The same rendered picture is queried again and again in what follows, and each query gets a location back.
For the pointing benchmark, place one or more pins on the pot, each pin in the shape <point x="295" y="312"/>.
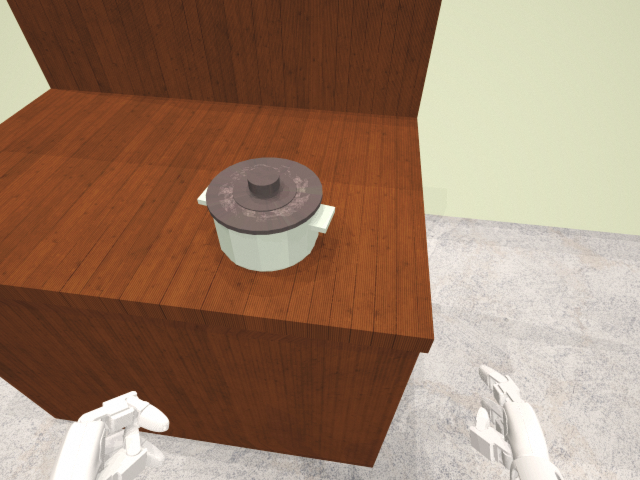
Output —
<point x="275" y="251"/>

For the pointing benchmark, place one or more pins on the right robot forearm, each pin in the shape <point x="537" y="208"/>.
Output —
<point x="534" y="468"/>

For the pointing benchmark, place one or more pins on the robot left hand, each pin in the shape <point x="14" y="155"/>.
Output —
<point x="85" y="450"/>

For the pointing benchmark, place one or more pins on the knob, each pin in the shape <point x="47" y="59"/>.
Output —
<point x="263" y="181"/>

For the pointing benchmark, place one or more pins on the robot right hand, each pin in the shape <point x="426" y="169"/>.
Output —
<point x="518" y="432"/>

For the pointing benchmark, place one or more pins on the table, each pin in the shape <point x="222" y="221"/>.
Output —
<point x="112" y="278"/>

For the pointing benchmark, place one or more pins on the lid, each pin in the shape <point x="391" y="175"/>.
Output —
<point x="233" y="205"/>

